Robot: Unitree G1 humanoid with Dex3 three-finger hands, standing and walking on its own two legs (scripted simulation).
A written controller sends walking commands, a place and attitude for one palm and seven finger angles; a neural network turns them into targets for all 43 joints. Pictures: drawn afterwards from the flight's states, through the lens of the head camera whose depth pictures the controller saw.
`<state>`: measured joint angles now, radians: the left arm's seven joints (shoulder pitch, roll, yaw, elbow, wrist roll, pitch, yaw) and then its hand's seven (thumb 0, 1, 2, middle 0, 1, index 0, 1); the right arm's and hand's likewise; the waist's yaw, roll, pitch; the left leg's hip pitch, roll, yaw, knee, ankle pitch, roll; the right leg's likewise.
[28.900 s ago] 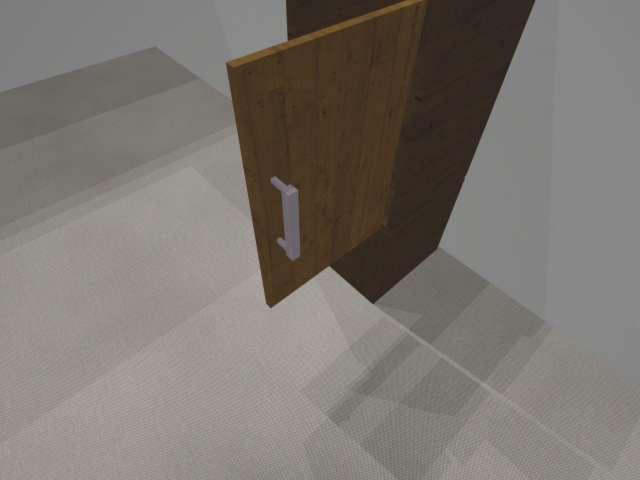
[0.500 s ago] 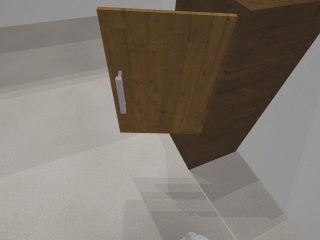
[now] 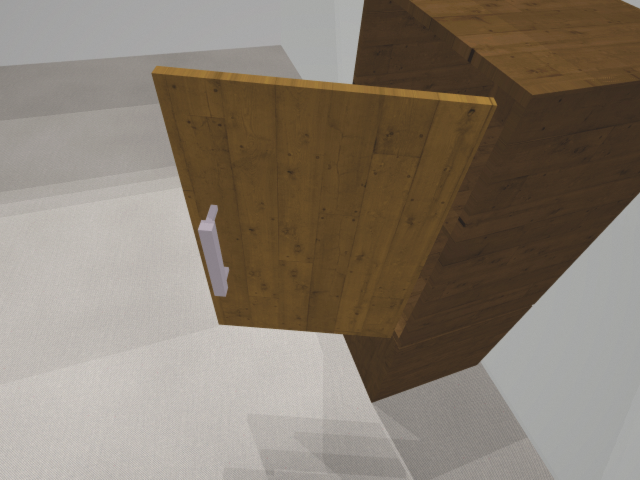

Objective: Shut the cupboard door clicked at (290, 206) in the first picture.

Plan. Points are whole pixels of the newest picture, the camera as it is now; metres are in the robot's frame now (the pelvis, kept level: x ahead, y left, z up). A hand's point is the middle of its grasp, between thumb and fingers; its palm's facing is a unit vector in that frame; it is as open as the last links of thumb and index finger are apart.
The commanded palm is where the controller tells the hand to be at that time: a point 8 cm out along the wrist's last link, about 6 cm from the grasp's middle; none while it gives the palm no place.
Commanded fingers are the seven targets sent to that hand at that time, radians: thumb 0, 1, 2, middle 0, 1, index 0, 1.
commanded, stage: come to a stop and stand still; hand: left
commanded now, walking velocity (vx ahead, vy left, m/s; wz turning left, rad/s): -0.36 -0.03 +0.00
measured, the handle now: (217, 253) +0.45 +0.21 -0.04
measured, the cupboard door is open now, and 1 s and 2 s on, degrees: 68 68 68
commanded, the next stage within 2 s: look again from close up in 1.16 s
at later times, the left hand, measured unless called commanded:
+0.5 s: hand out of the picture +0.03 +0.18 -0.16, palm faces +0.00 -0.96 -0.28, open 7.4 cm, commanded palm none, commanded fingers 0.00 0.90 0.90 -0.20 -0.30 -0.20 -0.30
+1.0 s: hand out of the picture -0.03 +0.20 -0.17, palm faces +0.00 -0.99 -0.16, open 7.4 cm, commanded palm none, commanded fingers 0.00 0.90 0.90 -0.20 -0.30 -0.20 -0.30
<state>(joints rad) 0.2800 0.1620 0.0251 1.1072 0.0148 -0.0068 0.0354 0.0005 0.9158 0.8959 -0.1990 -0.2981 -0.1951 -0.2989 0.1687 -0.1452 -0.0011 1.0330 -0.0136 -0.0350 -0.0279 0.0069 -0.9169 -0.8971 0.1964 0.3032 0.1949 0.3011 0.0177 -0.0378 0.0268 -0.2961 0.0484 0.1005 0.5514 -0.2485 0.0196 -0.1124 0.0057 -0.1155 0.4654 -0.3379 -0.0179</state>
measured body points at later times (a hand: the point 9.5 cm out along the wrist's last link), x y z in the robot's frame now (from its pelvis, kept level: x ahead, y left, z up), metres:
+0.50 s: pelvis -0.01 -0.02 +0.01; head +0.02 -0.04 +0.46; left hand +0.03 +0.23 -0.14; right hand +0.05 -0.28 -0.15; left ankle -0.04 +0.12 -0.69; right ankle -0.05 -0.11 -0.73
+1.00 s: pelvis -0.03 +0.03 +0.01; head -0.02 +0.05 +0.46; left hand -0.03 +0.25 -0.16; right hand -0.03 -0.20 -0.14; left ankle -0.03 +0.13 -0.73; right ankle -0.05 -0.11 -0.73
